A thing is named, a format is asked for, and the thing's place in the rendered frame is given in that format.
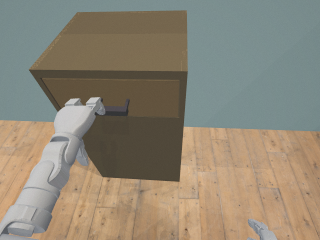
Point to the robot right hand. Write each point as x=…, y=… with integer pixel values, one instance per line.
x=261, y=229

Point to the drawer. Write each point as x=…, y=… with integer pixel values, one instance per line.
x=147, y=97

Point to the handle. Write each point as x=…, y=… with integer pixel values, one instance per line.
x=115, y=110

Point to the robot left hand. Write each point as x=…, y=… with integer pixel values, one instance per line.
x=76, y=119

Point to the cabinet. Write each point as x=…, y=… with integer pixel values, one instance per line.
x=145, y=45

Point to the robot left forearm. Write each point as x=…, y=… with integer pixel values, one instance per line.
x=31, y=213

